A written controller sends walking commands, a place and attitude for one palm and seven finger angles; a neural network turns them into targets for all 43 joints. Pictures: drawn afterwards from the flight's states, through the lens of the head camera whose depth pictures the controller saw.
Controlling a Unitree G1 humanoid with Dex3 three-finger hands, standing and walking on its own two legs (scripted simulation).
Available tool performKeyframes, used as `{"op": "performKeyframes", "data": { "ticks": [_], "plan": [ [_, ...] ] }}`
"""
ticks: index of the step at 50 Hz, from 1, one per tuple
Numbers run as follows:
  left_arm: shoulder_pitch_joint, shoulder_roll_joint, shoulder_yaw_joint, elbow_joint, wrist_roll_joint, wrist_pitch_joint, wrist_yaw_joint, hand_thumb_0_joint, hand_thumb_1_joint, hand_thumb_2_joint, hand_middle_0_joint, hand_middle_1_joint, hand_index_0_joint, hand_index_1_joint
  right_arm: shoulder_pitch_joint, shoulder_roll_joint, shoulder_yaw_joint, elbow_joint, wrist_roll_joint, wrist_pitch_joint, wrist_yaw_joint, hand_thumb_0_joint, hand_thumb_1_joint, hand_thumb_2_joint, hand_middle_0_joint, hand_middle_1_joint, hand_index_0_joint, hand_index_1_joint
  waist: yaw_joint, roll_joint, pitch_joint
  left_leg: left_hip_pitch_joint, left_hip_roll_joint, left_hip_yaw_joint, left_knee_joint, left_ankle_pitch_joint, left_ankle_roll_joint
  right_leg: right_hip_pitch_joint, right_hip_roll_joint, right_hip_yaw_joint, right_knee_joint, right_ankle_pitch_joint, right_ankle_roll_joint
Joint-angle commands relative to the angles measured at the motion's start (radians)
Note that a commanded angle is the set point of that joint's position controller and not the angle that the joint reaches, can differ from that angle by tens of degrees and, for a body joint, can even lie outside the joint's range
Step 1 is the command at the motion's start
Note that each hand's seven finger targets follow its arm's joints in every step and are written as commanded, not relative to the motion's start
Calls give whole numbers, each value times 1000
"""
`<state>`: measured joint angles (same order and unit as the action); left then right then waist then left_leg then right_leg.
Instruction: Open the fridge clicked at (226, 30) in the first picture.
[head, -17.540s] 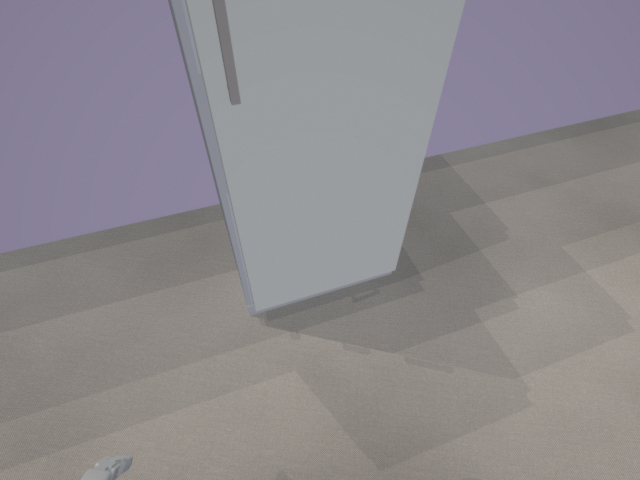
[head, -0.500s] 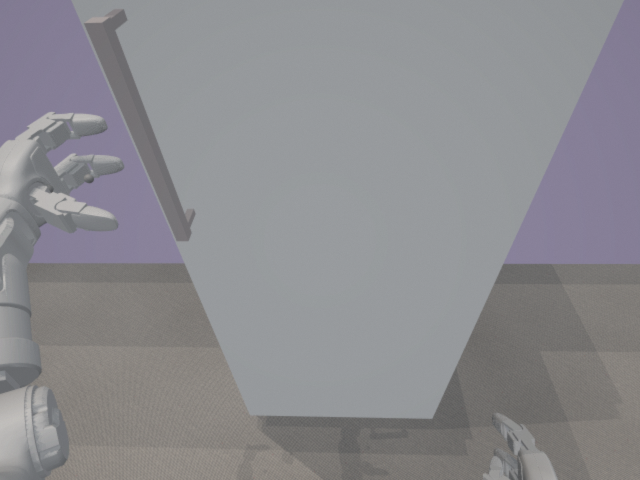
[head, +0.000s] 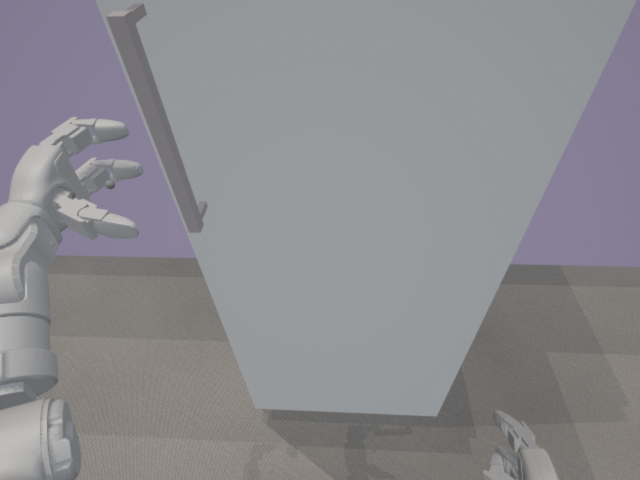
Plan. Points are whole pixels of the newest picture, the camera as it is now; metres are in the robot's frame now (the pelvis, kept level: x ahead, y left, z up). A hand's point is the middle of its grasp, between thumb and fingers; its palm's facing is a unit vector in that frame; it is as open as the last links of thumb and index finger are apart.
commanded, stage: move the hooked fingers beside the handle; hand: left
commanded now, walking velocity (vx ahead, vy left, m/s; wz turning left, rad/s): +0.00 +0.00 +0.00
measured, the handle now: (170, 136) +0.44 +0.21 +0.24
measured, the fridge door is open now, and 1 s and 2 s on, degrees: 0 0 0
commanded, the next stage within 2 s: feel for the door with the fingertips in 1.20 s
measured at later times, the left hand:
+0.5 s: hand (99, 173) +0.37 +0.26 +0.24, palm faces +0.07 -1.00 -0.04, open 14.0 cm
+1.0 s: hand (109, 181) +0.38 +0.27 +0.22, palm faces +0.05 -1.00 -0.07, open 14.0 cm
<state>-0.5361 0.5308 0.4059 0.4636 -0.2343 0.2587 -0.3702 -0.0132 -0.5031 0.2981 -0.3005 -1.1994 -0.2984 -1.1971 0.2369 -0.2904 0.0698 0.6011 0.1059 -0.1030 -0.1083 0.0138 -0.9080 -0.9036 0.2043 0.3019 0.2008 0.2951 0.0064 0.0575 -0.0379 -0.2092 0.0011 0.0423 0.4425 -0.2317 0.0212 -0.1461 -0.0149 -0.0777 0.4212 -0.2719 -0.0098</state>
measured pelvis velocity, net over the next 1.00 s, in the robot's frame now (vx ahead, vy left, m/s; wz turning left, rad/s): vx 0.01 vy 0.00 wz -0.01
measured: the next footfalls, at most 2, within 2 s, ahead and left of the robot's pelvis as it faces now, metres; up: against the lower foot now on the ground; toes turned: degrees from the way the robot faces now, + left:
none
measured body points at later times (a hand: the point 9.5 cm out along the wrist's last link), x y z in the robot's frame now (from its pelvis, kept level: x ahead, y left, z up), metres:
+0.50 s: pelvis +0.00 -0.01 +0.00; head -0.02 -0.03 +0.45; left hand +0.36 +0.32 +0.24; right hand +0.14 -0.26 -0.09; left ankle +0.00 +0.11 -0.74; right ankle -0.03 -0.11 -0.74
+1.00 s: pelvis +0.01 +0.00 +0.00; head +0.00 -0.02 +0.45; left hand +0.37 +0.32 +0.22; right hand +0.15 -0.26 -0.09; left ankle +0.00 +0.11 -0.74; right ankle -0.03 -0.11 -0.74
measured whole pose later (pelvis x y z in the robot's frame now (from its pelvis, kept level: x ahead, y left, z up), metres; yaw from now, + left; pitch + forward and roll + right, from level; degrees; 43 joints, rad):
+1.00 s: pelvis +0.01 +0.00 +0.00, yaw -1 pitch +1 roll +0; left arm -0.53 0.57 0.44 0.51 -0.24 0.22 -0.42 -0.01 -0.50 0.30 -0.30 -1.20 -0.30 -1.20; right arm 0.29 -0.31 0.05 0.61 0.11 -0.10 -0.10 0.01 -0.91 -0.90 0.20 0.30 0.20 0.30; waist 0.00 0.06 -0.04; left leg -0.23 0.01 0.05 0.46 -0.25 0.02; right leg -0.16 -0.01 -0.07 0.43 -0.28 -0.01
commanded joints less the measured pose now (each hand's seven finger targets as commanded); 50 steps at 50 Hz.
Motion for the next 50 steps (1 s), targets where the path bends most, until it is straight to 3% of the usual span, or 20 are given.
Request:
{"op": "performKeyframes", "data": {
  "ticks": [1, 4, 7, 10, 13, 15, 16, 18, 20, 22, 25, 28, 31, 34, 37, 39, 41, 43, 47, 50],
  "plan": [
    [-506, 361, 122, -238, -39, -119, 13, 0, -500, 300, -300, -1200, -300, -1200, -100, -118, -43, -135, -8, -63, -13, 0, -900, -900, 200, 300, 200, 300, -9, 52, -277, 238, 10, -84, -19, 273, 20, -39, 8, 37, -45, 310, -24],
    [-423, 347, 102, -94, -18, -61, 10, 0, -500, 300, -300, -1200, -300, -1200, -92, -128, -44, -124, 1, -49, -11, 0, -900, -900, 200, 300, 200, 300, -5, 23, -180, 160, 10, -72, -38, 228, 21, -52, 1, 36, -54, 286, -23],
    [-365, 333, 79, -11, -12, -11, -5, 0, -500, 300, -300, -1200, -300, -1200, -84, -138, -52, -131, 8, -42, -7, 0, -900, -900, 200, 300, 200, 300, -6, -14, -142, 119, 12, -72, -39, 177, 22, -83, -3, 36, -56, 245, -18],
    [-365, 357, 94, -90, -22, -36, -22, 0, -500, 300, -300, -1200, -300, -1200, -85, -142, -58, -155, 5, -37, -2, 0, -900, -900, 200, 300, 200, 300, -3, -45, -222, 143, 7, -67, -22, 221, 30, -42, -2, 41, -43, 299, -15],
    [-474, 356, 86, -235, -40, -115, -24, 0, -500, 300, -300, -1200, -300, -1200, -93, -126, -54, -159, -1, -48, -5, 0, -900, -900, 200, 300, 200, 300, -20, -22, -274, 203, 12, -70, -12, 244, 33, -34, 3, 45, -45, 306, -16],
    [-503, 418, 152, -288, -42, -152, -19, 0, -500, 300, -300, -1200, -300, -1200, -88, -128, -52, -157, -5, -57, -7, 0, -900, -900, 200, 300, 200, 300, -11, 27, -323, 236, 7, -74, -12, 265, 34, -13, 9, 48, -42, 315, -18],
    [-511, 379, 126, -287, -47, -156, -21, 0, -500, 300, -300, -1200, -300, -1200, -95, -123, -49, -154, -5, -62, -9, 0, -900, -900, 200, 300, 200, 300, -15, 60, -308, 241, 5, -71, -11, 265, 33, -24, 8, 50, -44, 320, -19],
    [-485, 392, 133, -244, -41, -145, -15, 0, -500, 300, -300, -1200, -300, -1200, -83, -128, -51, -136, -5, -65, -11, 0, -900, -900, 200, 300, 200, 300, -12, 74, -264, 221, 10, -67, -16, 239, 30, -36, 5, 48, -55, 287, -20],
    [-481, 329, 80, -167, -31, -106, -15, 0, -500, 300, -300, -1200, -300, -1200, -84, -128, -49, -127, 1, -70, -12, 0, -900, -900, 200, 300, 200, 300, -23, 81, -194, 192, 7, -70, -31, 195, 27, -76, 6, 44, -62, 252, -20],
    [-417, 325, 74, -56, -26, -57, -18, 0, -500, 300, -300, -1200, -300, -1200, -73, -140, -51, -116, 5, -66, -12, 0, -900, -900, 200, 300, 200, 300, -22, 41, -130, 140, 10, -75, -38, 150, 23, -105, 3, 39, -66, 212, -19],
    [-381, 343, 76, -2, -23, -23, -29, 0, -500, 300, -300, -1200, -300, -1200, -72, -149, -57, -129, 11, -52, -9, 0, -900, -900, 200, 300, 200, 300, -16, -48, -134, 105, 9, -70, -32, 135, 28, -99, 0, 42, -63, 210, -11],
    [-467, 343, 58, -83, -28, -72, -29, 0, -500, 300, -300, -1200, -300, -1200, -71, -143, -59, -137, 5, -54, -9, 0, -900, -900, 200, 300, 200, 300, -28, -49, -199, 146, 12, -72, -17, 166, 32, -87, 0, 46, -55, 228, -13],
    [-539, 414, 124, -193, -28, -141, -18, 0, -500, 300, -300, -1200, -300, -1200, -71, -134, -55, -147, -3, -62, -10, 0, -900, -900, 200, 300, 200, 300, -21, -1, -317, 207, 5, -73, -4, 236, 35, -29, 7, 54, -39, 298, -14],
    [-528, 439, 161, -183, -30, -163, -18, 0, -500, 300, -300, -1200, -300, -1200, -66, -132, -52, -136, -5, -64, -9, 0, -900, -900, 200, 300, 200, 300, -16, 19, -320, 209, 6, -65, -1, 267, 35, -8, 8, 56, -37, 343, -14],
    [-487, 403, 125, -51, -17, -117, -28, 0, -500, 300, -300, -1200, -300, -1200, -57, -138, -51, -121, 0, -63, -10, 0, -900, -900, 200, 300, 200, 300, -22, 36, -213, 156, 5, -63, -11, 218, 30, -57, 3, 50, -45, 303, -15],
    [-398, 409, 132, -1, -9, -78, -38, 0, -500, 300, -300, -1200, -300, -1200, -55, -143, -53, -131, 5, -53, -4, 0, -900, -900, 200, 300, 200, 300, -6, 46, -183, 126, 4, -55, -11, 227, 29, -54, 0, 49, -40, 317, -17],
    [-397, 375, 92, 26, -10, -52, -51, 0, -500, 300, -300, -1200, -300, -1200, -52, -147, -59, -137, 8, -48, -3, 0, -900, -900, 200, 300, 200, 300, -20, 0, -167, 114, 5, -59, -7, 212, 29, -80, 0, 45, -40, 308, -13],
    [-414, 343, 54, -32, -20, -66, -63, 0, -500, 300, -300, -1200, -300, -1200, -50, -148, -64, -145, 8, -43, -1, 0, -900, -900, 200, 300, 200, 300, -28, -10, -198, 144, 12, -59, 2, 243, 30, -75, 1, 41, -34, 323, -15],
    [-492, 369, 95, -259, -44, -134, -59, 0, -500, 300, -300, -1200, -300, -1200, -69, -134, -61, -170, -1, -56, -1, 0, -900, -900, 200, 300, 200, 300, -20, 27, -344, 247, 7, -72, 20, 346, 33, -30, 12, 41, -13, 400, -17],
    [-464, 382, 142, -292, -59, -146, -37, 0, -500, 300, -300, -1200, -300, -1200, -71, -129, -58, -157, -7, -64, 0, 0, -900, -900, 200, 300, 200, 300, -9, 50, -339, 260, 10, -74, 14, 374, 28, -22, 16, 38, -18, 407, -19]
  ]
}}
